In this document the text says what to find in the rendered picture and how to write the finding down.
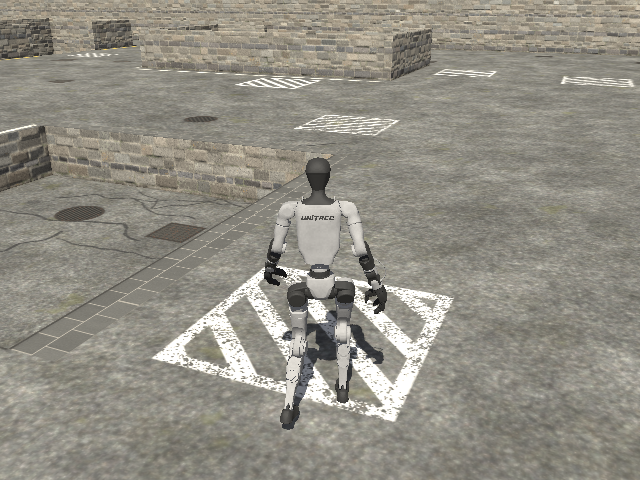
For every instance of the left robot foot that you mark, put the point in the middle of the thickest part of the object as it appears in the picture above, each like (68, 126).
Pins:
(287, 415)

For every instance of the robot left hand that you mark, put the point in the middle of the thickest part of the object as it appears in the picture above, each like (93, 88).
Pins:
(277, 271)

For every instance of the left robot forearm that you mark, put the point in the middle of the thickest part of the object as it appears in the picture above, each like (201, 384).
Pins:
(272, 259)

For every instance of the robot right hand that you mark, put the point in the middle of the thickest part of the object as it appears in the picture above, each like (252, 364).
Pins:
(381, 300)

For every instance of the right robot forearm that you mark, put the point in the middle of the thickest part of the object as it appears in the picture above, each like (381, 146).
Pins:
(370, 270)

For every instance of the left robot upper arm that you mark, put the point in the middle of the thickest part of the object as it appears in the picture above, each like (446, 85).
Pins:
(286, 212)

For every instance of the right robot upper arm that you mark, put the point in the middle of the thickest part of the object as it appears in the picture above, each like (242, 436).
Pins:
(350, 211)

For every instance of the robot right thigh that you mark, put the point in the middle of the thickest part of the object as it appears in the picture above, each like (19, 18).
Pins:
(344, 299)

